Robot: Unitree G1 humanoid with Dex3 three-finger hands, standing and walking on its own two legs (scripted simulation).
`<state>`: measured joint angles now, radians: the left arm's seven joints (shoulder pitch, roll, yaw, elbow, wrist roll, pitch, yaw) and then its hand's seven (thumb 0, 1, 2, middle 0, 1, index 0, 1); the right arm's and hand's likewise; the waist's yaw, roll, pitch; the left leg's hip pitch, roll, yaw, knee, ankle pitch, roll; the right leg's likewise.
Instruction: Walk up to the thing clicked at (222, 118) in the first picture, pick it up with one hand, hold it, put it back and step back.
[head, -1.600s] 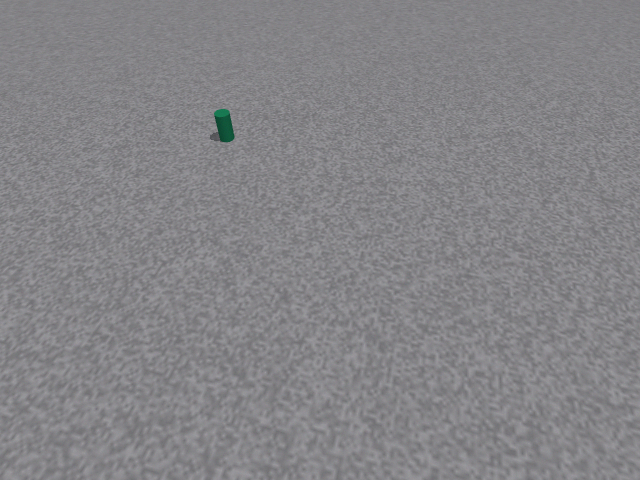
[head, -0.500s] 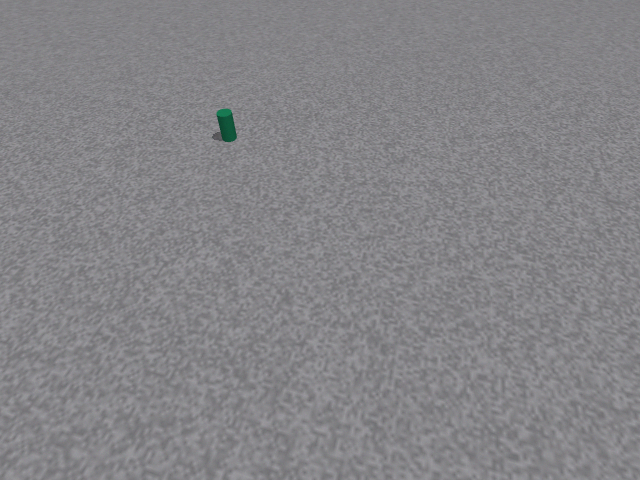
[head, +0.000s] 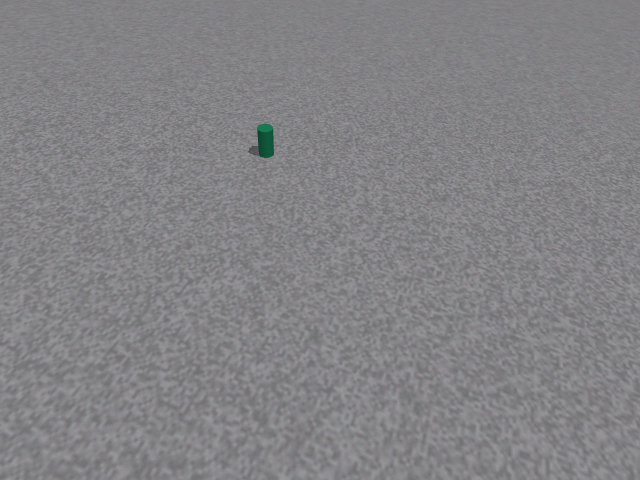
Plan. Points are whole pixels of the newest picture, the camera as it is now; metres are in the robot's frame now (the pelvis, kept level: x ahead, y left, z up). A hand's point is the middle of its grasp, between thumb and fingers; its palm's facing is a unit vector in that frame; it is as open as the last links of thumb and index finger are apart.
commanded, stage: walk up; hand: left
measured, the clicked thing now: (265, 141) +1.82 +0.23 -0.69
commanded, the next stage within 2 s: none
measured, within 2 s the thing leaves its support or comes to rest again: neither
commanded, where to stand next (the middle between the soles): +1.51 -0.01 m, yaw +2 degrees
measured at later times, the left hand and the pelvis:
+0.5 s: hand (188, 315) +0.40 +0.23 -0.12, palm faces +0.02 -0.94 -0.34, open 7.4 cm; pelvis +0.30 -0.02 +0.00, yaw +3 degrees
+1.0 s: hand (179, 227) +0.64 +0.31 -0.14, palm faces -0.06 -0.95 -0.32, open 7.4 cm; pelvis +0.58 +0.03 +0.01, yaw +1 degrees
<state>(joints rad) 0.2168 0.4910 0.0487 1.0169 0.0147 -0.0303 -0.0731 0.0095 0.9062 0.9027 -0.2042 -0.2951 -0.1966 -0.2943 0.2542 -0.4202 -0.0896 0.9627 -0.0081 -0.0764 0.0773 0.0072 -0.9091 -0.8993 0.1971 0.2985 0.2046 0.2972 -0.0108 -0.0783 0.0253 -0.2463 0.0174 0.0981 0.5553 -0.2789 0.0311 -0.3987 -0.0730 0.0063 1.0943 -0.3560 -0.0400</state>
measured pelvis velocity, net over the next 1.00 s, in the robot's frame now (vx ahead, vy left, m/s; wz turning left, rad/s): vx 0.58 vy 0.03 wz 0.02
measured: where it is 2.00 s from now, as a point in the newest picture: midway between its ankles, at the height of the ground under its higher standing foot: (309, 258)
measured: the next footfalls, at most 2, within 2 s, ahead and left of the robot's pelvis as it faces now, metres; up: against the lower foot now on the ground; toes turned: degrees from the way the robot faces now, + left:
right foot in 0.32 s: +0.38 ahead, -0.14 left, +0.00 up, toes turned -4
left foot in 0.72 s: +0.60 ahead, +0.14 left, +0.00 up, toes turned +9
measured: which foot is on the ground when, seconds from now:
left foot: down 0.00-0.36, up 0.38-0.70, down 0.72-1.00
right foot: up 0.00-0.30, down 0.32-0.74, up 0.76-1.00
